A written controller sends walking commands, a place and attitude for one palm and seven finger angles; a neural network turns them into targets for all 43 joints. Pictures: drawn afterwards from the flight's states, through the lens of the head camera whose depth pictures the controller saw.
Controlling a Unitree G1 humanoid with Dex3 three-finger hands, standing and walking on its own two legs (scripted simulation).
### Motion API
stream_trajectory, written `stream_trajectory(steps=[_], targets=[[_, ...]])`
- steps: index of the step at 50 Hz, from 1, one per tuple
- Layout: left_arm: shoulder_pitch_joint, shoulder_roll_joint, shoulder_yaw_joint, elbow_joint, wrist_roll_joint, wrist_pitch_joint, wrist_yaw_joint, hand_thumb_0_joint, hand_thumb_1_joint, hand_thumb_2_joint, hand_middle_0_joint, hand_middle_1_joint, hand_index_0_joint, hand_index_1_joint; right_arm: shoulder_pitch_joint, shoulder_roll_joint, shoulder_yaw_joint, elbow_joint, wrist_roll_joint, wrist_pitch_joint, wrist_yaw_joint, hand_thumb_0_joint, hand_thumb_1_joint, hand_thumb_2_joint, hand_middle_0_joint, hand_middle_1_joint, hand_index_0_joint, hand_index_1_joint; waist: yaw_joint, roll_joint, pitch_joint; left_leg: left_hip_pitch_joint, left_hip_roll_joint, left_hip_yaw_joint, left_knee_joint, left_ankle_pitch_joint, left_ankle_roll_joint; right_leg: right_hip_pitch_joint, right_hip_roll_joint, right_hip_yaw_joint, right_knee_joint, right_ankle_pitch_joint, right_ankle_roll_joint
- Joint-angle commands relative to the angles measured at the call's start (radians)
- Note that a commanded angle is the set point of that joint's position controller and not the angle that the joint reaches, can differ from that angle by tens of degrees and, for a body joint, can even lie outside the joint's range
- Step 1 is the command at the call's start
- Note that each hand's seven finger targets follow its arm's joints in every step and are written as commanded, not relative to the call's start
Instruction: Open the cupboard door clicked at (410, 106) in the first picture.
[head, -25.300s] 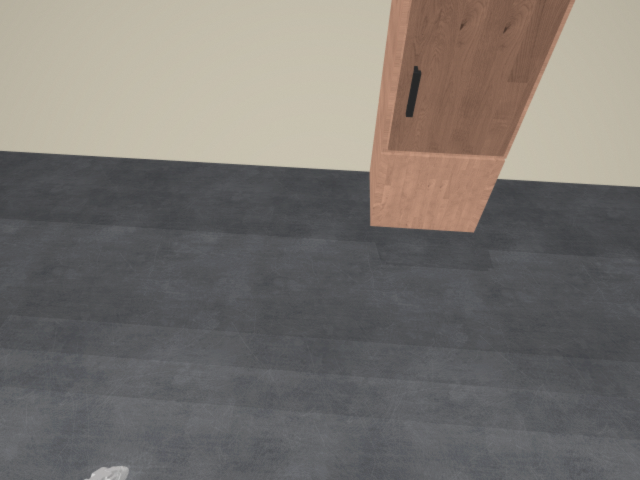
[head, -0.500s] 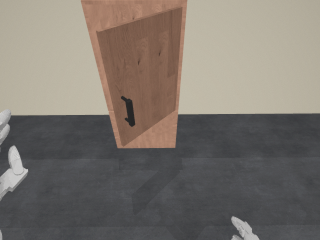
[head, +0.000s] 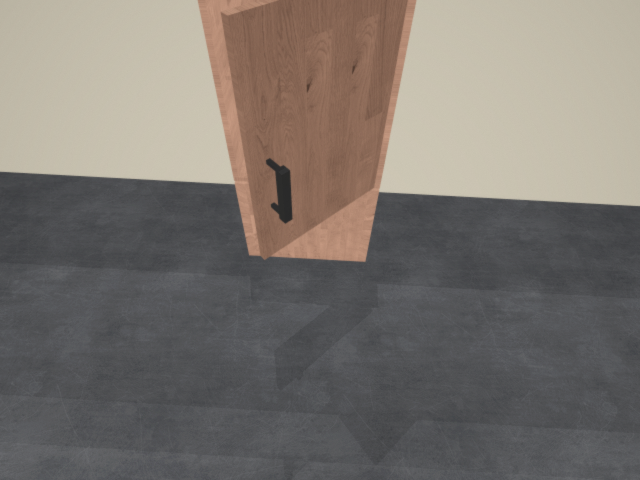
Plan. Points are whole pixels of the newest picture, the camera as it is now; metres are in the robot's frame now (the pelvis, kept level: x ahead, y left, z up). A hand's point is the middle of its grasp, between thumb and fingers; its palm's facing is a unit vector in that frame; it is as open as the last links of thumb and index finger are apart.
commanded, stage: let the arm hang, fingers relaxed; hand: left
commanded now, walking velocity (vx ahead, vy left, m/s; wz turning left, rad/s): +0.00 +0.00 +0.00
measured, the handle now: (278, 191) +0.67 +0.13 -0.11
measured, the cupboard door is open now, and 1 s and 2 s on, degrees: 45 45 45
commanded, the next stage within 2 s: look to check the result in 0.62 s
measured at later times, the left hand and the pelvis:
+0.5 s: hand out of the picture +0.04 +0.19 -0.17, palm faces +0.00 -0.97 -0.23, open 7.4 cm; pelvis +0.00 +0.01 +0.00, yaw -1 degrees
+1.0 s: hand out of the picture +0.06 +0.22 -0.16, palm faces -0.01 -0.95 -0.31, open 7.4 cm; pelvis +0.01 +0.00 +0.01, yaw -1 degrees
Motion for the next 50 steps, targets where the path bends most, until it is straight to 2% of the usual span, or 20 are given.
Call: stream_trajectory(steps=[1, 4, 6, 14, 23, 26, 33, 34, 39, 40, 45, 50], targets=[[-0.011, 0.088, 0.009, -0.004, -0.003, -0.032, 0.009, 0.0, 0.9, 0.9, -0.2, -0.3, -0.2, -0.3, 0.039, -0.118, -0.021, -0.004, 0.001, -0.019, -0.005, 0.0, -0.9, -0.9, 0.2, 0.3, 0.2, 0.3, -0.013, 0.016, -0.036, -0.002, 0.093, -0.094, -0.132, 0.08, 0.032, 0.035, -0.128, 0.125, -0.111, 0.047, -0.009], [-0.01, 0.092, 0.009, 0.019, -0.003, -0.033, 0.01, 0.0, 0.9, 0.9, -0.2, -0.3, -0.2, -0.3, 0.047, -0.124, -0.022, 0.017, 0.001, -0.02, -0.006, 0.0, -0.9, -0.9, 0.2, 0.3, 0.2, 0.3, -0.014, -0.011, -0.036, 0.007, 0.091, -0.091, -0.144, 0.069, 0.034, 0.032, -0.129, 0.127, -0.119, 0.027, -0.008], [-0.013, 0.09, 0.009, 0.029, -0.003, -0.033, 0.012, 0.0, 0.9, 0.9, -0.2, -0.3, -0.2, -0.3, 0.043, -0.123, -0.022, 0.026, 0.0, -0.021, -0.005, 0.0, -0.9, -0.9, 0.2, 0.3, 0.2, 0.3, -0.013, 0.005, -0.03, 0.008, 0.09, -0.093, -0.152, 0.062, 0.034, 0.026, -0.129, 0.127, -0.118, 0.013, -0.008], [-0.028, 0.094, 0.014, 0.038, 0.0, -0.03, 0.013, 0.0, 0.9, 0.9, -0.2, -0.3, -0.2, -0.3, 0.036, -0.126, -0.025, 0.045, -0.004, -0.021, -0.004, 0.0, -0.9, -0.9, 0.2, 0.3, 0.2, 0.3, -0.013, -0.001, 0.008, -0.021, 0.085, -0.096, -0.176, -0.004, 0.034, 0.0, -0.128, 0.137, -0.126, -0.05, -0.006], [-0.055, 0.111, 0.022, 0.032, 0.001, -0.038, 0.012, 0.0, 0.9, 0.9, -0.2, -0.3, -0.2, -0.3, 0.011, -0.14, -0.028, 0.044, -0.003, -0.03, -0.003, 0.0, -0.9, -0.9, 0.2, 0.3, 0.2, 0.3, -0.011, 0.017, -0.011, -0.006, 0.089, -0.094, -0.171, 0.066, 0.031, 0.021, -0.135, 0.14, -0.118, 0.016, -0.008], [-0.066, 0.122, 0.025, 0.027, 0.0, -0.042, 0.011, 0.0, 0.9, 0.9, -0.2, -0.3, -0.2, -0.3, 0.002, -0.152, -0.031, 0.041, -0.003, -0.033, -0.004, 0.0, -0.9, -0.9, 0.2, 0.3, 0.2, 0.3, -0.012, 0.019, -0.031, 0.008, 0.092, -0.094, -0.168, 0.087, 0.03, 0.033, -0.137, 0.14, -0.119, 0.035, -0.01], [-0.091, 0.146, 0.026, 0.027, -0.001, -0.044, 0.009, 0.0, 0.9, 0.9, -0.2, -0.3, -0.2, -0.3, -0.023, -0.181, -0.034, 0.04, -0.002, -0.032, -0.002, 0.0, -0.9, -0.9, 0.2, 0.3, 0.2, 0.3, -0.013, 0.008, -0.032, 0.023, 0.093, -0.096, -0.172, 0.097, 0.029, 0.038, -0.139, 0.144, -0.131, 0.046, -0.01], [-0.093, 0.15, 0.026, 0.027, -0.001, -0.045, 0.009, 0.0, 0.9, 0.9, -0.2, -0.3, -0.2, -0.3, -0.03, -0.187, -0.035, 0.04, -0.002, -0.032, -0.002, 0.0, -0.9, -0.9, 0.2, 0.3, 0.2, 0.3, -0.013, 0.021, -0.029, 0.027, 0.094, -0.092, -0.174, 0.092, 0.027, 0.034, -0.142, 0.146, -0.137, 0.04, -0.011], [-0.11, 0.175, 0.028, 0.025, -0.001, -0.05, 0.008, 0.0, 0.9, 0.9, -0.2, -0.3, -0.2, -0.3, -0.045, -0.212, -0.037, 0.036, -0.002, -0.033, 0.0, 0.0, -0.9, -0.9, 0.2, 0.3, 0.2, 0.3, -0.016, 0.003, -0.062, 0.054, 0.098, -0.095, -0.171, 0.126, 0.028, 0.056, -0.146, 0.148, -0.139, 0.091, -0.012], [-0.114, 0.18, 0.029, 0.025, 0.0, -0.051, 0.008, 0.0, 0.9, 0.9, -0.2, -0.3, -0.2, -0.3, -0.055, -0.218, -0.039, 0.033, 0.0, -0.032, 0.0, 0.0, -0.9, -0.9, 0.2, 0.3, 0.2, 0.3, -0.015, -0.001, -0.051, 0.056, 0.097, -0.094, -0.17, 0.134, 0.028, 0.047, -0.145, 0.146, -0.139, 0.1, -0.011], [-0.129, 0.203, 0.029, 0.024, -0.001, -0.054, 0.008, 0.0, 0.9, 0.9, -0.2, -0.3, -0.2, -0.3, -0.074, -0.24, -0.038, 0.031, 0.0, -0.033, 0.002, 0.0, -0.9, -0.9, 0.2, 0.3, 0.2, 0.3, -0.016, 0.018, -0.074, 0.071, 0.101, -0.093, -0.173, 0.146, 0.026, 0.066, -0.149, 0.153, -0.145, 0.122, -0.012], [-0.145, 0.223, 0.029, 0.024, 0.0, -0.055, 0.007, 0.0, 0.9, 0.9, -0.2, -0.3, -0.2, -0.3, -0.096, -0.258, -0.04, 0.029, 0.0, -0.029, 0.005, 0.0, -0.9, -0.9, 0.2, 0.3, 0.2, 0.3, -0.017, -0.013, -0.059, 0.077, 0.097, -0.092, -0.177, 0.128, 0.024, 0.054, -0.15, 0.16, -0.164, 0.104, -0.008]])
